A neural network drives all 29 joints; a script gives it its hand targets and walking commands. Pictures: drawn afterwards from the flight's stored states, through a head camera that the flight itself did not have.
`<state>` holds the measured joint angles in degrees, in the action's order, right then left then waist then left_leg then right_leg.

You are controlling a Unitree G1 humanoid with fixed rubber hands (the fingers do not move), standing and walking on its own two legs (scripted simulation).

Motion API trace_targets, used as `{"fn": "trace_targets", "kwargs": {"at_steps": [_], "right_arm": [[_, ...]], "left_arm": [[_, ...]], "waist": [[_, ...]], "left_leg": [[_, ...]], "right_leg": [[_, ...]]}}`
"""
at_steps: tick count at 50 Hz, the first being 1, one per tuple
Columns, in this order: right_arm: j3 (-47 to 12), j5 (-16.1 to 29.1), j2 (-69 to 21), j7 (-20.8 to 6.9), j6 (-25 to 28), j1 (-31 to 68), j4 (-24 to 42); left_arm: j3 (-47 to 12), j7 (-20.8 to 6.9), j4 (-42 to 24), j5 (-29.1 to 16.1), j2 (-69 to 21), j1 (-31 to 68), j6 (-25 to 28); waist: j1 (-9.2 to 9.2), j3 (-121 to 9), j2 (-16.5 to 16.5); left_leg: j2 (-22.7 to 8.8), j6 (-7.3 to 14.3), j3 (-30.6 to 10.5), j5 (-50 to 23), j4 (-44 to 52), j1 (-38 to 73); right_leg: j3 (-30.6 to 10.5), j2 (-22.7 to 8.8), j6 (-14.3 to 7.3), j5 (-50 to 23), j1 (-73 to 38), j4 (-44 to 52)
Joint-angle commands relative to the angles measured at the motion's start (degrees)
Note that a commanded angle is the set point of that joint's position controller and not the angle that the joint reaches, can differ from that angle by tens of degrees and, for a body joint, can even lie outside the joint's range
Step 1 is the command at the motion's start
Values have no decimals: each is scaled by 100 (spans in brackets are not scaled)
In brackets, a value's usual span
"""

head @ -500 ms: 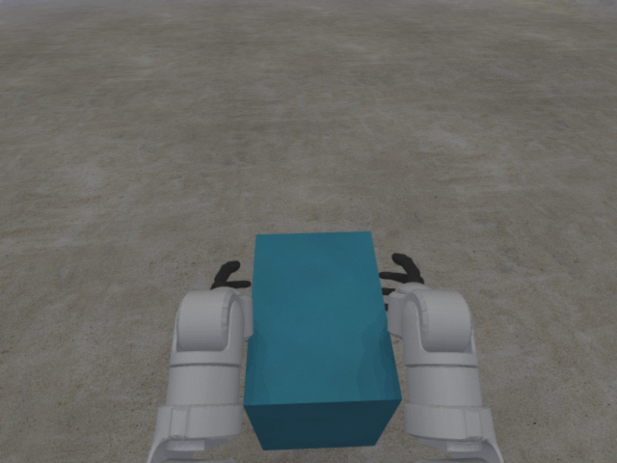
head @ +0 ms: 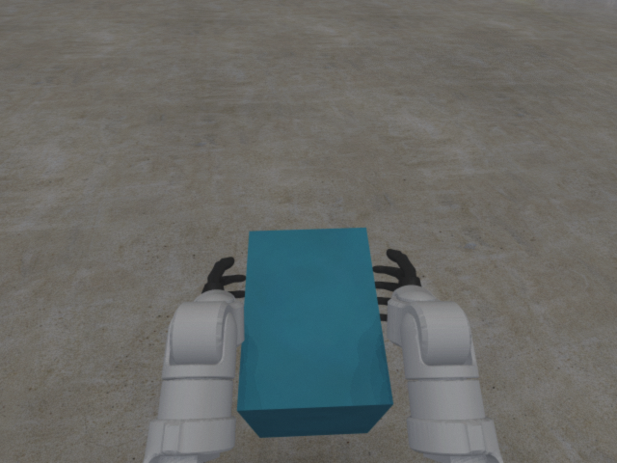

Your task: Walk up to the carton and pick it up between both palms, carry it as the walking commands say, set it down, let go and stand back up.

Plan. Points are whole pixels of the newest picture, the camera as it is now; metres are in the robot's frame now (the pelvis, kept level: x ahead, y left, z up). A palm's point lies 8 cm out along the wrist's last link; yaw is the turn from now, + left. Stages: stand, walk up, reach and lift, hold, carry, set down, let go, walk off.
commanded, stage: carry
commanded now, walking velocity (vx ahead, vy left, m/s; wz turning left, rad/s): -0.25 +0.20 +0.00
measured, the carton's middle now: (311, 336) +0.32 -0.01 +0.01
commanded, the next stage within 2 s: none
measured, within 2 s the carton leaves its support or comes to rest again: neither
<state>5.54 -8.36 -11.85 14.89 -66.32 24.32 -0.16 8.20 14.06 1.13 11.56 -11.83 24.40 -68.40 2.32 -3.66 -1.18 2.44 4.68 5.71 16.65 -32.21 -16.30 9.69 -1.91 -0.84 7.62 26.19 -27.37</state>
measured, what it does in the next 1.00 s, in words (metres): walks backwards: right foot, then left foot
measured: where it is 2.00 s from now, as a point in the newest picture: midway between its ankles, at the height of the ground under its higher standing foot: outside the picture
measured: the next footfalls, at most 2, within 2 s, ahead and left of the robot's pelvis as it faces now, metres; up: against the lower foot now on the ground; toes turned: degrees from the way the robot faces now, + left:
right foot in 0.60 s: -0.05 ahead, -0.09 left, +0.00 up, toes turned -6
left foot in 0.94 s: -0.12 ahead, +0.24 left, +0.00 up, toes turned +7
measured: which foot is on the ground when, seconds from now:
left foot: down 0.00-0.62, up 0.64-0.92, down 0.94-1.00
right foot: down 0.00-0.32, up 0.34-0.58, down 0.60-0.96, up 0.98-1.00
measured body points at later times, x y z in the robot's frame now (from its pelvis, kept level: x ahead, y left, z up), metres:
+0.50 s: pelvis -0.06 +0.02 -0.01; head -0.01 +0.02 +0.44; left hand +0.27 +0.16 +0.06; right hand +0.28 -0.08 +0.07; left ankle +0.00 +0.07 -0.73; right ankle -0.04 -0.10 -0.68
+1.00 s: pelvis -0.18 +0.09 +0.00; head -0.11 +0.11 +0.44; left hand +0.15 +0.21 +0.06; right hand +0.15 -0.03 +0.07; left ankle -0.16 +0.23 -0.73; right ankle -0.10 -0.08 -0.72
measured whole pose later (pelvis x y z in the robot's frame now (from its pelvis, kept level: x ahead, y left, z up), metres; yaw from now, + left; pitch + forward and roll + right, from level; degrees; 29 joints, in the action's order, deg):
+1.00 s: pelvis -0.18 +0.09 +0.00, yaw +0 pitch +4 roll +2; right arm 4.9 -6.5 -11.5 11.4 -68.8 23.5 13.8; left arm 6.8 13.3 -13.5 10.5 -11.7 24.2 -71.0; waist 2.4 5.1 -4.5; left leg -2.0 -1.8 4.3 11.7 -30.5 -20.8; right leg 2.1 -9.9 3.8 17.0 29.7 -37.2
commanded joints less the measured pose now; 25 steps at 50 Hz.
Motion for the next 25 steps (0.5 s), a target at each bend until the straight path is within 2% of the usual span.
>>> {"fn": "trace_targets", "kwargs": {"at_steps": [1,2,3,4,5,6,7,9,10,11,12,13,14,15,16,17,18,19,20,21,22,23,24,25], "right_arm": [[-2965,2270,-6045,-2147,151,1804,-26],[-3388,2715,-6230,-2183,34,2487,967],[-3203,2661,-6309,-2174,-126,2329,460],[-3140,2527,-6133,-2136,-174,2379,725],[-2996,2397,-5972,-2119,-267,1958,453],[-2962,2331,-5822,-2102,-327,1624,302],[-3010,2397,-5885,-2143,-371,1591,258],[-3125,2427,-6008,-2161,-435,1931,402],[-3262,2532,-6056,-2139,-430,2115,635],[-3331,2556,-5930,-2157,-414,2464,895],[-3340,2689,-5966,-2158,-407,2922,1047],[-3359,2820,-6236,-2167,-432,3186,999],[-3245,2722,-6126,-2156,-428,3024,836],[-3095,2649,-6110,-2140,-381,2791,604],[-3129,2669,-6245,-2135,-414,2937,578],[-3085,2694,-6357,-2125,-437,3025,585],[-3123,2766,-6446,-2099,-439,3474,841],[-3022,2693,-6317,-2076,-480,3274,852],[-2980,2643,-6213,-2049,-480,3288,877],[-2869,2602,-6022,-2018,-468,3099,754],[-2802,2509,-6006,-2006,-472,2938,565],[-2797,2479,-6046,-1998,-441,2867,545],[-2794,2427,-6112,-2007,-438,3004,649],[-2769,2432,-6064,-2009,-430,2922,700]], "left_arm": [[-3242,-1800,-719,-2406,-5871,2656,404],[-3798,-1822,-1738,-2937,-6225,3365,280],[-3806,-1817,-1668,-2970,-6129,3589,78],[-3758,-1847,-1599,-2893,-6122,3353,-33],[-3774,-1880,-1407,-2937,-6033,3099,-128],[-3756,-1902,-1178,-2915,-5907,2700,-215],[-3745,-1918,-1280,-2921,-5716,2905,-250],[-3684,-1996,-1067,-2951,-5873,2924,-340],[-3562,-2043,-1073,-3045,-5886,2997,-337],[-3472,-2090,-828,-2976,-5859,2760,-345],[-3466,-2087,-920,-3100,-6054,3225,-313],[-3361,-2036,-871,-3062,-6009,3174,-292],[-3443,-1995,-918,-3070,-6085,3246,-308],[-3481,-1967,-1200,-3197,-6076,3610,-262],[-3452,-1985,-1167,-3188,-6051,3773,-284],[-3309,-1968,-1149,-3175,-6051,3869,-278],[-3257,-1959,-1229,-3196,-6110,4115,-242],[-3227,-1956,-1098,-3196,-6223,3768,-270],[-3260,-1965,-1113,-3194,-6099,3849,-268],[-3197,-1926,-1029,-3155,-5920,3770,-275],[-3204,-1920,-907,-3073,-5843,3602,-295],[-3194,-1877,-1062,-2987,-5669,3592,-275],[-3179,-1883,-1040,-2982,-5757,3683,-293],[-3188,-1864,-935,-2982,-5844,3472,-307]], "waist": [[-297,-2048,718],[-317,-1936,860],[-257,-1985,964],[-249,-1958,905],[-201,-2063,805],[-201,-1964,427],[-201,-2085,416],[-174,-1973,-218],[-192,-1992,-844],[-172,-1976,-1132],[-184,-2134,-912],[-185,-2088,-926],[-212,-1852,-84],[-199,-1770,1268],[-191,-1470,1726],[-207,-1608,1244],[-187,-1662,607],[-178,-1833,356],[-192,-2031,341],[-211,-2185,305],[-223,-2171,340],[-241,-2432,687],[-220,-2406,608],[-227,-2509,962]], "left_leg": [[-1468,160,-1325,-1343,888,399],[-1141,-42,-764,-2084,477,297],[-1110,-188,-778,-2279,404,135],[-1065,-205,-752,-2451,279,45],[-899,-210,-713,-1753,204,-90],[-826,-252,-739,-1527,127,-168],[-944,-330,-767,-1818,1,-19],[-716,-321,-678,-516,-179,-245],[-613,-331,-657,345,-485,-407],[-603,-318,-656,650,-742,-350],[-642,-352,-676,582,-520,-25],[-715,-315,-766,615,-6,362],[-931,-283,-1087,563,573,410],[-1517,-50,-1837,593,1438,143],[-1807,177,-1912,107,1563,-239],[-1856,433,-1611,-580,1290,-94],[-1888,575,-1445,-1719,990,145],[-1755,704,-1125,-2324,797,199],[-1608,726,-989,-2822,515,552],[-1627,698,-1084,-3882,161,1223],[-1668,750,-977,-4610,42,1366],[-1556,734,-824,-4946,-117,1760],[-1662,795,-902,-4780,-90,1581],[-1570,732,-895,-4298,106,1529]], "right_leg": [[-587,-286,0,56,-830,-43],[-646,-430,16,-572,-964,-9],[-572,-611,36,-890,-1152,-181],[-543,-690,39,-951,-1160,-424],[-763,-913,-1,-842,-1141,-359],[-819,-1034,-4,-710,-1015,-332],[-841,-1131,-95,-649,-940,-421],[-1374,-1484,-120,-228,-785,29],[-1717,-1769,-194,406,-811,524],[-1820,-2014,-244,719,-585,776],[-1698,-2040,-284,381,-451,675],[-1432,-1800,-117,824,-104,608],[-1082,-1402,67,1060,279,161],[-355,-793,296,1186,425,-660],[-26,-449,286,1682,555,-1711],[-243,-341,204,1946,603,-2604],[-326,-208,181,2014,744,-3278],[-556,-198,139,2104,681,-3692],[-540,-82,118,2050,825,-3774],[-595,-61,111,2192,1207,-3625],[-509,-34,138,2197,1194,-3615],[-452,-19,142,2174,1111,-3053],[-384,-60,97,2031,840,-2697],[-397,-54,27,2058,504,-2318]]}}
